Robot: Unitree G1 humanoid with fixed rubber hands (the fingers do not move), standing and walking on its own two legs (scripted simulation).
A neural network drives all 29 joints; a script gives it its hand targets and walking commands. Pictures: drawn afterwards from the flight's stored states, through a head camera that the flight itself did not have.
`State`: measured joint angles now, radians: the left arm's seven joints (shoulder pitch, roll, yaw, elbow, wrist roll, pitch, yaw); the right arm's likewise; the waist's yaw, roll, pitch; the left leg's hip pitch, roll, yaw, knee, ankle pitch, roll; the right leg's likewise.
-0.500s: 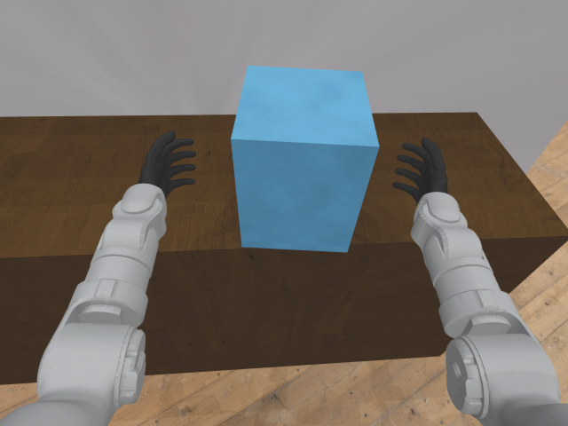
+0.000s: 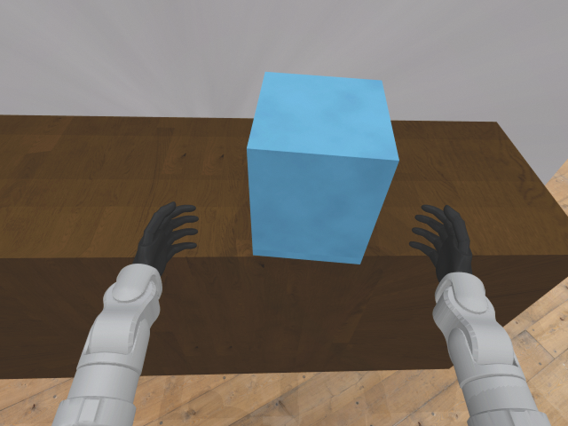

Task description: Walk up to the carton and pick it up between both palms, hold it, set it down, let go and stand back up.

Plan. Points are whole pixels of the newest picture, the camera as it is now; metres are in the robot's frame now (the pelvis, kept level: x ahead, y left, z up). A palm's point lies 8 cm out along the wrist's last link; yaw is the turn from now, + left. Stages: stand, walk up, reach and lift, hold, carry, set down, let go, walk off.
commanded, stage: set down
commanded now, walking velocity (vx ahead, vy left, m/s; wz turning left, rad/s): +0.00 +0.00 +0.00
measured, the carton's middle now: (314, 171) +0.50 -0.05 +0.06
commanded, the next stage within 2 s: let go in 1.42 s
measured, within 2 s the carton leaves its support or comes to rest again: neither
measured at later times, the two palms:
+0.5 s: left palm (141, 319) +0.26 +0.21 +0.01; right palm (446, 315) +0.25 -0.22 +0.02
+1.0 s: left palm (134, 373) +0.20 +0.22 -0.03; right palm (443, 365) +0.20 -0.22 -0.04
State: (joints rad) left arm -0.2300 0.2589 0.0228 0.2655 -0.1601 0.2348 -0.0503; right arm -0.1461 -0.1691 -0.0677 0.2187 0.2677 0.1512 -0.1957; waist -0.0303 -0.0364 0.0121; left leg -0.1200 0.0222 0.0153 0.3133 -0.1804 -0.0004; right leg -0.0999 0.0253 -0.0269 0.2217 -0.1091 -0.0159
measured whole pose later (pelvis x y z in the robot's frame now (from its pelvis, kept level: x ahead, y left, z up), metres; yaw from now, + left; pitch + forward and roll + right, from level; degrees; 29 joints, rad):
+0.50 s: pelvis +0.01 +0.00 +0.00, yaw -1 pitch +0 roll -1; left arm 0.09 0.27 -0.03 0.17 -0.18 0.15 -0.04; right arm 0.13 -0.18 -0.03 0.17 0.21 0.09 -0.12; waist 0.01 -0.01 -0.01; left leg -0.11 0.03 0.02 0.32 -0.21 0.00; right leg -0.10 0.03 -0.02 0.23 -0.13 -0.02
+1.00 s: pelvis +0.02 +0.00 +0.00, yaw -2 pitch -1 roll -1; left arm 0.26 0.24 -0.01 0.22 -0.06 0.20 -0.03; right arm 0.25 -0.14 -0.03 0.39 0.08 -0.04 -0.04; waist 0.04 -0.01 -0.02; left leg -0.08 0.03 0.05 0.33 -0.23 -0.01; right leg -0.10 0.03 0.02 0.30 -0.18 -0.02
